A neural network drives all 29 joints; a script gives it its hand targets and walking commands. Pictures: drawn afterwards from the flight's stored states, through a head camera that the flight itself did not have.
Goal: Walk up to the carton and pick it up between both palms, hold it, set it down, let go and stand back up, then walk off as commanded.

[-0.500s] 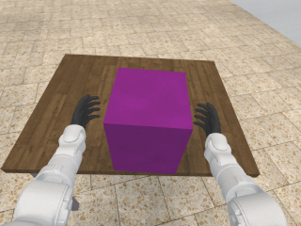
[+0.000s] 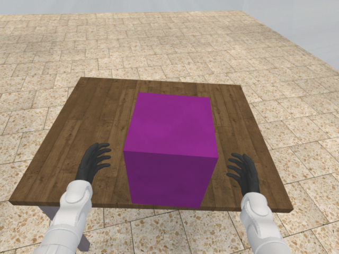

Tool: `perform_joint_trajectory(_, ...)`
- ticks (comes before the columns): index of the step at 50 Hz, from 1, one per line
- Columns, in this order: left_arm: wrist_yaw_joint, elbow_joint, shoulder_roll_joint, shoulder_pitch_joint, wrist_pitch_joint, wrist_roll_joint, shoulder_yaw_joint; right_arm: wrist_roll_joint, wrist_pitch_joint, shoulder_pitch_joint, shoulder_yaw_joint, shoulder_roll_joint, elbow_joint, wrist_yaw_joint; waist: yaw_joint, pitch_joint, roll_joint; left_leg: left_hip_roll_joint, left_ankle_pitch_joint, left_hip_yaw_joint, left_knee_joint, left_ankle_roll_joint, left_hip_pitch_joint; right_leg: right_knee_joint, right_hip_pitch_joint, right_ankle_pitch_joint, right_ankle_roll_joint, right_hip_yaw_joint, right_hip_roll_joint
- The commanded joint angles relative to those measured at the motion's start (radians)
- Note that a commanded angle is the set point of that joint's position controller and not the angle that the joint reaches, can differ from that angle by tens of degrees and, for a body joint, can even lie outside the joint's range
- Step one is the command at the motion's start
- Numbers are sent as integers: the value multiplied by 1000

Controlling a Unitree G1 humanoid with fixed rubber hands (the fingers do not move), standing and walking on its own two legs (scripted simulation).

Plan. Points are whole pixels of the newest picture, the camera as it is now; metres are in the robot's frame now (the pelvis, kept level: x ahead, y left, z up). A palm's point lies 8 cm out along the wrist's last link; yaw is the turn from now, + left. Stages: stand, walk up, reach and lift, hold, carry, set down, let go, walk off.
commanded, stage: set down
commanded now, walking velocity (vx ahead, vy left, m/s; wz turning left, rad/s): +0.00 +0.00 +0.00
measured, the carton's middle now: (169, 151) +0.40 +0.02 +0.01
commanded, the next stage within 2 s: none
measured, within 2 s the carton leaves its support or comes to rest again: neither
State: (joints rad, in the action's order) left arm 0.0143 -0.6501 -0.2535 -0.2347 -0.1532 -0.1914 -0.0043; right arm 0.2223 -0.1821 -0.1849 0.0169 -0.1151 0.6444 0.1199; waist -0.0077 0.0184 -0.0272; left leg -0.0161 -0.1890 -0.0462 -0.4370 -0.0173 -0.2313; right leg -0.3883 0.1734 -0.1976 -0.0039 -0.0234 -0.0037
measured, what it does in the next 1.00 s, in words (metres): stands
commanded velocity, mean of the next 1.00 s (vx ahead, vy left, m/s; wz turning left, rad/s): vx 0.00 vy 0.00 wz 0.00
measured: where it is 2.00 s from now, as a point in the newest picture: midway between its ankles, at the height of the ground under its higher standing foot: outside the picture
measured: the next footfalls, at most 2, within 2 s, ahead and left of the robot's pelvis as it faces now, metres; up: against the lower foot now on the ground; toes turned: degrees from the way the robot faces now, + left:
none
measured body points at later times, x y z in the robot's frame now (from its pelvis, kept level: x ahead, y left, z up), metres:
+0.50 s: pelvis +0.01 -0.01 +0.00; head -0.01 +0.01 +0.45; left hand +0.23 +0.23 +0.02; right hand +0.23 -0.19 +0.03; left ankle +0.03 +0.10 -0.74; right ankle +0.01 -0.12 -0.74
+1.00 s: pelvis +0.01 +0.01 +0.00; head +0.01 +0.02 +0.45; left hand +0.21 +0.24 -0.01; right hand +0.20 -0.20 -0.01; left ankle +0.03 +0.10 -0.74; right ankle +0.01 -0.12 -0.74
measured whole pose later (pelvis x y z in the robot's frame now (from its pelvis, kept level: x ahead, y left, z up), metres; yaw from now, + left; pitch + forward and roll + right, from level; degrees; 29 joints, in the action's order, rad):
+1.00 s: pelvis +0.01 +0.01 +0.00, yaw -1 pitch -3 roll +0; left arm -0.02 -0.17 -0.28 0.30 -0.02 -0.19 0.03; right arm 0.14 -0.06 0.36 0.00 -0.10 0.16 0.06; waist -0.05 -0.04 -0.02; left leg 0.00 -0.18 -0.07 -0.36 -0.03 -0.12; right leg -0.36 0.10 -0.20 -0.01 0.03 0.00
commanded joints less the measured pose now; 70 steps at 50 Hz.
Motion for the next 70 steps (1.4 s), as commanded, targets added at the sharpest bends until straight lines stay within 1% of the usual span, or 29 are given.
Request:
perform_joint_trajectory(1,7,289,-97,-176,4,-9,-32,-21,-32,-148,-35,-96,-289,-1,6,240,75,30,274,22,39,67,196,63,-21,119,19,4,-39)
perform_joint_trajectory(5,8,357,-118,-77,25,-52,-23,-39,15,-27,-21,-74,-419,-5,-8,187,26,30,170,16,64,33,178,80,-7,52,21,33,-17)
perform_joint_trajectory(7,8,475,-103,41,26,-45,-33,-35,12,91,-7,-57,-485,-3,-12,193,44,34,300,15,52,43,223,65,-54,169,21,25,-26)
perform_joint_trajectory(8,12,469,-127,-20,31,-62,-34,-42,21,39,-14,-65,-508,-2,-9,221,40,33,295,17,42,40,198,61,-29,147,22,33,-21)
perform_joint_trajectory(11,18,508,-120,132,38,-68,-31,-46,28,187,-11,-54,-552,-4,-3,168,32,32,280,25,55,36,215,79,-27,152,22,40,-10)
perform_joint_trajectory(12,20,516,-117,136,44,-61,-40,-37,30,189,8,-45,-569,-1,-21,157,42,36,273,16,56,35,206,83,-35,138,20,53,-3)
perform_joint_trajectory(15,20,531,-135,150,58,-59,-51,-55,50,202,-2,-36,-610,-2,-28,125,44,36,209,9,75,28,182,93,-4,65,20,56,3)
perform_joint_trajectory(18,14,607,-125,267,53,-63,-48,-54,49,304,0,-21,-685,-3,-31,110,21,32,197,14,85,23,199,103,-23,66,19,57,8)
perform_joint_trajectory(19,15,598,-143,219,56,-65,-49,-62,61,285,4,-19,-666,0,-29,92,36,32,180,11,86,23,179,103,-5,39,18,63,14)
perform_joint_trajectory(20,10,614,-131,269,66,-61,-42,-53,64,310,-5,-21,-692,-4,-33,72,53,28,178,16,96,24,191,106,-6,39,27,59,9)
perform_joint_trajectory(24,12,670,-136,333,78,-54,-45,-55,76,391,0,-12,-730,-3,-46,46,40,25,174,10,101,27,200,119,4,18,26,67,11)
perform_joint_trajectory(29,0,717,-133,387,84,-51,-21,-65,83,435,-39,-19,-765,-10,-27,2,66,11,89,25,128,29,184,126,16,-48,41,63,13)
perform_joint_trajectory(32,-3,726,-137,420,88,-53,-24,-57,86,468,-29,-15,-782,-14,-20,-8,38,12,71,25,132,25,175,131,8,-53,38,69,21)
perform_joint_trajectory(42,-33,653,-116,428,88,-9,-14,-75,93,453,-49,-42,-692,-57,-43,-35,67,-11,-39,33,165,27,120,119,-10,-136,42,72,13)
perform_joint_trajectory(44,-36,667,-118,416,84,-20,-20,-90,84,437,-55,-37,-716,-55,-36,-2,45,-7,-32,21,154,26,111,120,-19,-123,37,74,15)
perform_joint_trajectory(46,-41,648,-119,420,79,-9,-14,-91,75,446,-55,-43,-672,-64,-27,-5,52,-8,-6,26,153,28,128,112,-19,-95,38,74,12)
perform_joint_trajectory(50,-25,581,-107,507,87,12,-21,-83,46,513,-18,-57,-623,-69,-49,15,35,3,161,10,123,38,193,117,-31,31,33,76,4)
perform_joint_trajectory(51,-20,598,-125,507,85,7,-32,-91,38,520,-25,-63,-631,-60,-30,20,27,10,182,7,114,38,202,124,-31,47,27,75,7)
perform_joint_trajectory(52,-26,606,-100,513,85,26,-21,-90,35,527,-23,-62,-584,-70,-34,10,71,4,218,18,115,53,204,115,-41,59,36,59,-10)
perform_joint_trajectory(56,-27,663,-101,526,82,31,-20,-80,2,525,-35,-83,-596,-79,-33,26,71,7,291,15,106,64,233,118,-54,107,37,50,-20)
perform_joint_trajectory(60,-14,613,-107,576,80,36,-15,-88,-14,544,-33,-89,-569,-80,-27,4,51,6,310,8,104,65,243,130,-48,138,35,59,-17)
perform_joint_trajectory(61,-13,562,-89,562,85,52,-14,-108,-8,548,-35,-89,-483,-88,-18,-35,65,9,307,11,104,68,236,133,-35,120,38,49,-23)
perform_joint_trajectory(62,-15,588,-97,561,81,47,-18,-98,-19,531,-21,-80,-509,-90,-38,-10,69,6,318,6,102,69,247,131,-45,123,40,52,-23)
perform_joint_trajectory(63,-11,588,-113,562,75,32,-12,-102,-27,545,-35,-81,-524,-87,-25,-4,29,7,309,-1,101,66,240,132,-45,139,34,57,-21)
perform_joint_trajectory(64,-16,586,-95,577,73,44,-17,-103,-35,540,-28,-84,-509,-95,-42,20,59,7,331,2,100,68,247,122,-45,154,34,48,-22)
perform_joint_trajectory(65,-15,571,-97,572,70,48,-12,-102,-37,529,-30,-98,-481,-95,-28,9,58,8,343,1,93,70,244,124,-58,166,32,52,-22)
perform_joint_trajectory(68,-13,559,-104,563,60,52,-17,-105,-58,513,-23,-96,-481,-96,-33,41,46,9,331,-1,90,63,258,120,-54,188,31,56,-13)
perform_joint_trajectory(69,-10,514,-96,551,65,66,-16,-119,-53,507,-26,-95,-415,-99,-28,4,59,8,304,5,95,61,235,120,-47,156,32,50,-15)
perform_joint_trajectory(70,-14,545,-112,545,59,59,-23,-112,-63,487,-19,-96,-457,-98,-47,31,47,10,301,-7,93,58,233,118,-57,166,27,50,-14)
